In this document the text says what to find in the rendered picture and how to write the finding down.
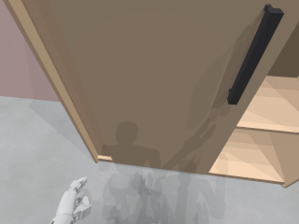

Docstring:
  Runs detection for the wardrobe door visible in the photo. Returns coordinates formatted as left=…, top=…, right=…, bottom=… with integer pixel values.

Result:
left=50, top=0, right=299, bottom=175
left=21, top=0, right=111, bottom=157

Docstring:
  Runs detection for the handle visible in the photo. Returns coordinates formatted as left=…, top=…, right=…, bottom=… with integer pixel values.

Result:
left=227, top=4, right=284, bottom=105

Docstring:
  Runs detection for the left robot hand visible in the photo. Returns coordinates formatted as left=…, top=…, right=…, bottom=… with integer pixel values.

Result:
left=56, top=176, right=92, bottom=223

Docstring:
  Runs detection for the robot left forearm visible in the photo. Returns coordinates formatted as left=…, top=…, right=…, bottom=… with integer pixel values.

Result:
left=50, top=214, right=74, bottom=224

